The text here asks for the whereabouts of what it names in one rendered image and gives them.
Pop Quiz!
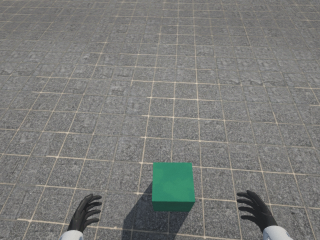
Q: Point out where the robot right hand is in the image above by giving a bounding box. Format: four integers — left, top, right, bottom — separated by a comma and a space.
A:
236, 190, 278, 234

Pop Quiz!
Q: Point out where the robot left hand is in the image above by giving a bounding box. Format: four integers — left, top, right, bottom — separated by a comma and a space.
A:
67, 193, 102, 233

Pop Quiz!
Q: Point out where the left robot forearm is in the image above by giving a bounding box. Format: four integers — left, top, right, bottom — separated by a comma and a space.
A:
59, 230, 84, 240

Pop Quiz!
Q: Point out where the right robot forearm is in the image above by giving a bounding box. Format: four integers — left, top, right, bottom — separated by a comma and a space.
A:
263, 225, 293, 240

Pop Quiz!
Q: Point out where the carton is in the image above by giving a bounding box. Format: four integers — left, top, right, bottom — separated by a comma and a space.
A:
152, 162, 195, 212

